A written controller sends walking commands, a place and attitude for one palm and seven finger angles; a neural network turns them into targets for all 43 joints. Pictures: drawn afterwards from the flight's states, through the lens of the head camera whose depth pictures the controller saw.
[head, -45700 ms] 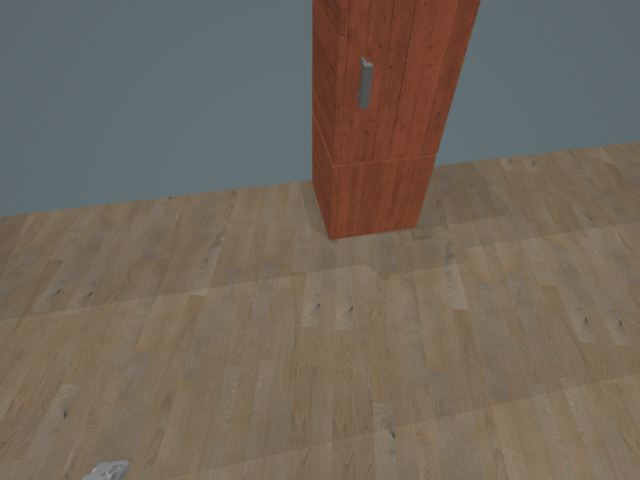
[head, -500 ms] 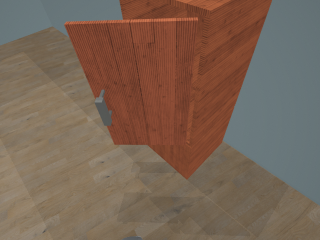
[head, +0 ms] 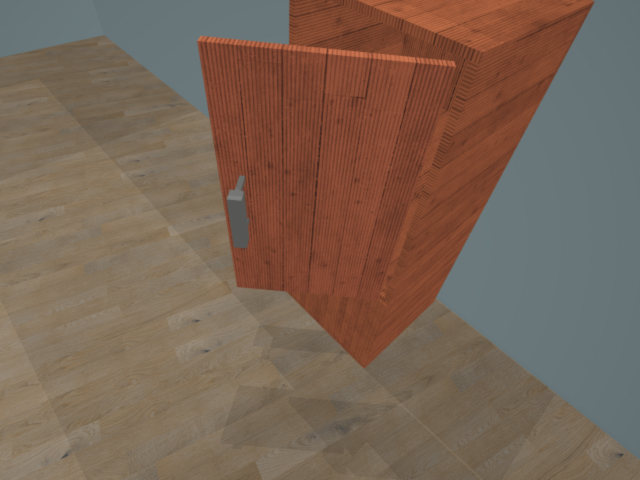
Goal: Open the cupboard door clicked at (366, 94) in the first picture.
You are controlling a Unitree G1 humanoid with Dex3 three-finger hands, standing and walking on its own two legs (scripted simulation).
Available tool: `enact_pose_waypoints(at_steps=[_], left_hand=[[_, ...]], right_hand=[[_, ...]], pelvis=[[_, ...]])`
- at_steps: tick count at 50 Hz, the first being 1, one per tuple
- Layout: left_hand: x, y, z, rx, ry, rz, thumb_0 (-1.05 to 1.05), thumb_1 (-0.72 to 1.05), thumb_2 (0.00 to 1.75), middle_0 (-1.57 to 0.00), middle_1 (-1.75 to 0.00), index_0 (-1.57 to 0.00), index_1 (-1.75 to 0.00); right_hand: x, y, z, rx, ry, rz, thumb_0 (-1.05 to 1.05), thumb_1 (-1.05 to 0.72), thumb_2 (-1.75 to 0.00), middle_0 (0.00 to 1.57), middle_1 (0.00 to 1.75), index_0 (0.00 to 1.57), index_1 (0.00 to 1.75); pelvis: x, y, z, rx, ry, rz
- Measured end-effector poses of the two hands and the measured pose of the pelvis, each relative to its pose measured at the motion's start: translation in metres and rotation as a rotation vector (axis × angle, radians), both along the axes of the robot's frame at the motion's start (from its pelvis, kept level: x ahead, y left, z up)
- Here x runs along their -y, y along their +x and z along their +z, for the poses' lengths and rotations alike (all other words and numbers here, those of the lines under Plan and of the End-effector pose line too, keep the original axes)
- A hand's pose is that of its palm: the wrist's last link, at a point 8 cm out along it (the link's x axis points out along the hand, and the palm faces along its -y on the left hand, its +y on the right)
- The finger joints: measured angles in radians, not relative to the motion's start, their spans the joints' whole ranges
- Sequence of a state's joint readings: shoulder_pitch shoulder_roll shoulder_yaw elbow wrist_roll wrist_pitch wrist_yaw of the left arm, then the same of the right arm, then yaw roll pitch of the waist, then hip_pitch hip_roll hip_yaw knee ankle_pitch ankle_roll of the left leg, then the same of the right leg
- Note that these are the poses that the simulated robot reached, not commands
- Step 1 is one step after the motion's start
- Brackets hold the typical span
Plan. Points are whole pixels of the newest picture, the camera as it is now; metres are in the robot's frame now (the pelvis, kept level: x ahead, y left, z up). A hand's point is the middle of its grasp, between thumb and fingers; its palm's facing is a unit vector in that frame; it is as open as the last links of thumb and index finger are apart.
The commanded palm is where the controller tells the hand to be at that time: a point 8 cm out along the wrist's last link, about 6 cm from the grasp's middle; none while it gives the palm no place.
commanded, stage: come to a stop and stand still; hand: left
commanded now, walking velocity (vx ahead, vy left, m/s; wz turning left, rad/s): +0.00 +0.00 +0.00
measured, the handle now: (241, 211) +0.56 +0.20 -0.04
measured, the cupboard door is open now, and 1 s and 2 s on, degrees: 43 43 43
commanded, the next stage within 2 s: look again from close up in 0.28 s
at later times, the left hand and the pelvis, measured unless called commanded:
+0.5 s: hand out of the picture -0.01 +0.18 -0.18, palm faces +0.01 -0.98 -0.20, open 7.4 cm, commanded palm none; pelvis +0.00 +0.01 +0.00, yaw +1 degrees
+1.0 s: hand out of the picture +0.01 +0.16 -0.16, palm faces +0.14 -0.97 -0.19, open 7.3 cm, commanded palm +0.08 +0.21 -0.07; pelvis -0.03 -0.02 +0.00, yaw +0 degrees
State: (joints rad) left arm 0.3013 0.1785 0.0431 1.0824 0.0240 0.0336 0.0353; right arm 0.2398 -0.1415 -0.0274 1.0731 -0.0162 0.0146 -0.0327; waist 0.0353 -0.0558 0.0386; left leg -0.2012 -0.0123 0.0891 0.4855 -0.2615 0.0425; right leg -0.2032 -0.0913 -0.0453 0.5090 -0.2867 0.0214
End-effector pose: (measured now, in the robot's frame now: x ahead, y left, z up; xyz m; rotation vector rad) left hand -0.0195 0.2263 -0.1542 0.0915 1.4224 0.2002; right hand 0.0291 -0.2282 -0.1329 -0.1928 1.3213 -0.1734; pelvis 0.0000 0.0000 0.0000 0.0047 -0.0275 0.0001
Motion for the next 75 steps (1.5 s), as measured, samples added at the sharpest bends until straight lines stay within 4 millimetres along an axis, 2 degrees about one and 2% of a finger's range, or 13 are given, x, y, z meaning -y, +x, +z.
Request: enact_pose_waypoints(at_steps=[9, 20, 31, 48, 49, 53, 57, 59, 61, 64, 69, 71, 75], left_hand=[[-0.007, 0.006, 0.004, 0.002, -0.018, -0.040, 0.00, 0.91, 0.90, -0.20, -0.30, -0.20, -0.30], [0.001, 0.003, 0.006, -0.035, -0.016, -0.059, 0.00, 0.91, 0.90, -0.20, -0.30, -0.20, -0.30], [0.001, 0.009, 0.011, 0.052, 0.043, -0.073, 0.00, 0.91, 0.89, -0.20, -0.30, -0.20, -0.30], [0.028, -0.004, 0.008, 0.089, 0.005, -0.076, 0.00, 0.91, 0.89, -0.20, -0.30, -0.20, -0.30], [0.026, 0.002, 0.013, 0.125, 0.008, -0.021, 0.01, 0.92, 0.89, -0.20, -0.30, -0.20, -0.30], [0.002, 0.066, 0.079, 0.604, 0.137, 0.058, 0.03, 0.93, 0.88, -0.21, -0.31, -0.21, -0.31], [0.002, 0.134, 0.145, 1.060, 0.161, 0.006, 0.03, 0.87, 0.86, -0.21, -0.35, -0.20, -0.34], [0.008, 0.159, 0.158, 1.251, 0.121, -0.038, 0.02, 0.83, 0.85, -0.21, -0.37, -0.20, -0.37], [0.015, 0.171, 0.156, 1.399, 0.051, -0.092, 0.01, 0.79, 0.83, -0.21, -0.39, -0.20, -0.39], [0.022, 0.168, 0.126, 1.467, -0.053, -0.184, 0.01, 0.71, 0.81, -0.21, -0.43, -0.21, -0.43], [0.013, 0.130, 0.060, 1.275, -0.119, -0.127, 0.01, 0.59, 0.76, -0.23, -0.50, -0.23, -0.50], [0.004, 0.116, 0.058, 1.251, -0.074, -0.090, 0.01, 0.54, 0.74, -0.23, -0.53, -0.23, -0.53], [-0.012, 0.117, 0.091, 1.383, 0.060, -0.114, 0.01, 0.45, 0.70, -0.24, -0.59, -0.23, -0.59]], right_hand=[[-0.015, -0.003, 0.002, 0.007, 0.010, -0.019, 0.01, -0.95, -0.90, 0.20, 0.30, 0.20, 0.30], [-0.020, -0.028, -0.003, -0.067, 0.039, -0.047, 0.01, -0.92, -0.90, 0.20, 0.30, 0.20, 0.30], [-0.008, -0.027, -0.016, 0.002, 0.065, -0.022, 0.02, -0.93, -0.90, 0.20, 0.30, 0.20, 0.30], [0.016, -0.039, -0.006, 0.015, 0.049, -0.008, 0.01, -0.91, -0.90, 0.20, 0.30, 0.20, 0.30], [0.017, -0.038, -0.004, 0.040, 0.041, -0.009, 0.01, -0.91, -0.90, 0.20, 0.30, 0.20, 0.30], [0.028, -0.010, 0.007, 0.299, -0.005, 0.010, 0.02, -0.92, -0.90, 0.20, 0.30, 0.20, 0.30], [0.038, 0.035, 0.017, 0.538, -0.022, 0.059, 0.02, -0.91, -0.90, 0.20, 0.30, 0.20, 0.30], [0.043, 0.058, 0.022, 0.635, -0.034, 0.095, 0.02, -0.91, -0.90, 0.20, 0.30, 0.20, 0.30], [0.048, 0.078, 0.026, 0.715, -0.050, 0.135, 0.02, -0.91, -0.90, 0.20, 0.30, 0.20, 0.30], [0.056, 0.104, 0.029, 0.804, -0.075, 0.183, 0.02, -0.91, -0.90, 0.20, 0.30, 0.20, 0.30], [0.057, 0.137, 0.025, 0.864, -0.110, 0.227, 0.02, -0.91, -0.90, 0.20, 0.30, 0.20, 0.30], [0.051, 0.147, 0.019, 0.862, -0.112, 0.248, 0.02, -0.91, -0.90, 0.20, 0.30, 0.20, 0.30], [0.030, 0.159, -0.004, 0.812, -0.077, 0.292, 0.02, -0.91, -0.90, 0.20, 0.30, 0.20, 0.30]], pelvis=[[-0.016, 0.001, 0.004, -0.007, -0.001, -0.009], [-0.013, 0.006, 0.005, -0.017, -0.003, -0.009], [-0.002, -0.004, -0.003, 0.012, -0.007, 0.012], [0.019, -0.023, 0.001, 0.016, -0.010, 0.008], [0.019, -0.025, 0.000, 0.020, -0.012, 0.010], [0.021, -0.031, -0.005, 0.019, -0.002, 0.025], [0.022, -0.042, -0.015, -0.023, -0.008, 0.059], [0.025, -0.048, -0.026, -0.076, -0.006, 0.060], [0.029, -0.053, -0.041, -0.124, -0.003, 0.043], [0.034, -0.056, -0.065, -0.170, 0.000, 0.032], [0.037, -0.051, -0.093, -0.220, -0.016, 0.042], [0.037, -0.047, -0.099, -0.233, -0.030, 0.047], [0.034, -0.039, -0.107, -0.260, -0.061, 0.061]])
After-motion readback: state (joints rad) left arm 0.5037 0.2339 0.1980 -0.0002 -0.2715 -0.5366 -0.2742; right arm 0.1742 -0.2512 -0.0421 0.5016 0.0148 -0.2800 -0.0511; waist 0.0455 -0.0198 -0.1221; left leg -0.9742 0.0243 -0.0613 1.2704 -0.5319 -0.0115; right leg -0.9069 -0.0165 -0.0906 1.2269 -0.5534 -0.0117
